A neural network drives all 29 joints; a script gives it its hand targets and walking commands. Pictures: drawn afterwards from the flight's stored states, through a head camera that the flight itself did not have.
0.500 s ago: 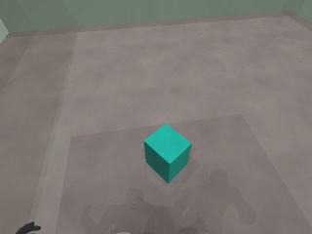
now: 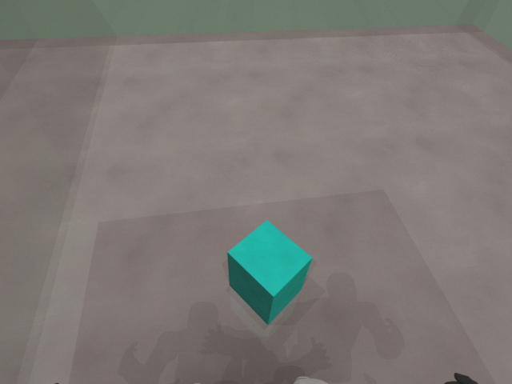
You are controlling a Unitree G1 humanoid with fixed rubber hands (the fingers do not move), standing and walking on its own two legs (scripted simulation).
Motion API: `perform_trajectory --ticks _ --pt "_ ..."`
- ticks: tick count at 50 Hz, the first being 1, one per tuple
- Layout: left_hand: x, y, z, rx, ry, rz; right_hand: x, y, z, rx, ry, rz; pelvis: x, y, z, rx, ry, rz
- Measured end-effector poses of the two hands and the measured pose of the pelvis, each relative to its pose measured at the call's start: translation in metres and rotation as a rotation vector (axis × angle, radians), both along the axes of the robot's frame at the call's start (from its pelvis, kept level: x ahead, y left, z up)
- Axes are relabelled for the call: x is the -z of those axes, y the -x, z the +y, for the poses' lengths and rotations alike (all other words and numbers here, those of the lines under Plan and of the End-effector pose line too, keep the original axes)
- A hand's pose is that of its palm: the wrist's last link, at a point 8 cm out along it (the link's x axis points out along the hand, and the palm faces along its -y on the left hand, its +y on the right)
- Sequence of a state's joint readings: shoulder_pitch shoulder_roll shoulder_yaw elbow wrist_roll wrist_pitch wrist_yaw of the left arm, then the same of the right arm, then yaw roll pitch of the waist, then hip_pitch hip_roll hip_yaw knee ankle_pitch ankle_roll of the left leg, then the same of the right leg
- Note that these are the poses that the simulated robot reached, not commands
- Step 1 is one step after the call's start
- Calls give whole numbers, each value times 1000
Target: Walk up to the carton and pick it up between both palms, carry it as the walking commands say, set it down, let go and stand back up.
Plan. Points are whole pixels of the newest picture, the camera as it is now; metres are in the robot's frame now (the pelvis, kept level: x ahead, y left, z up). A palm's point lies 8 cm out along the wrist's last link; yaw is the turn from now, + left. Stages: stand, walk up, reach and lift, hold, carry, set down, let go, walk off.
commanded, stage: walk up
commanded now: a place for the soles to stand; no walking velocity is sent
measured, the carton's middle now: (267, 272) +0.58 -0.07 -0.61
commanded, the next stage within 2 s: none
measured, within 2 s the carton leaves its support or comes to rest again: neither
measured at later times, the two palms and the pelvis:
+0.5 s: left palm out of the picture +0.15 +0.32 -0.07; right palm (469, 380) +0.15 -0.33 -0.06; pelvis +0.03 +0.00 +0.03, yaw +0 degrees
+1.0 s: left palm out of the picture +0.13 +0.20 -0.08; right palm out of the picture +0.24 -0.50 -0.05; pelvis +0.08 -0.15 +0.00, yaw +16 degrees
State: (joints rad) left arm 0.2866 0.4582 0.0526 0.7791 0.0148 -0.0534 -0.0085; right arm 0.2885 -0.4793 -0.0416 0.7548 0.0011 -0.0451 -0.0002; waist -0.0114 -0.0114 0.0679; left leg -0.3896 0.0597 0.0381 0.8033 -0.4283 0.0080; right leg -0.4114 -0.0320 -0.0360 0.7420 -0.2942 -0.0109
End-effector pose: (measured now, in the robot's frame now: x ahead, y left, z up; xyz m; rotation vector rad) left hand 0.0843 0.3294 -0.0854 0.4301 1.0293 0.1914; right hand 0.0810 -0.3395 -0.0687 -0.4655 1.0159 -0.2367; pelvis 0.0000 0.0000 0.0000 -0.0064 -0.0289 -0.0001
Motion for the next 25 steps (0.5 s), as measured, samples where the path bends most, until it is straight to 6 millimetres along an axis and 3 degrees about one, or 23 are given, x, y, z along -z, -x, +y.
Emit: perform_trajectory --ticks 6,13,18,25 --pt "-9 -35 -6 -4 9 -34 15 -20 18 -14 -57 18 -5 -15 1 2 -8 0" --pt "-17 -64 -10 -5 12 -62 9 -51 20 -13 -72 -5 -12 -23 -1 -5 -17 0" --pt "-20 -71 -12 -17 21 -49 2 -62 16 -6 -66 -1 -19 -27 -2 -6 -16 -3" --pt "-19 -64 -14 -42 39 3 -5 -65 14 13 -66 31 -28 -30 -2 -5 -12 -5"
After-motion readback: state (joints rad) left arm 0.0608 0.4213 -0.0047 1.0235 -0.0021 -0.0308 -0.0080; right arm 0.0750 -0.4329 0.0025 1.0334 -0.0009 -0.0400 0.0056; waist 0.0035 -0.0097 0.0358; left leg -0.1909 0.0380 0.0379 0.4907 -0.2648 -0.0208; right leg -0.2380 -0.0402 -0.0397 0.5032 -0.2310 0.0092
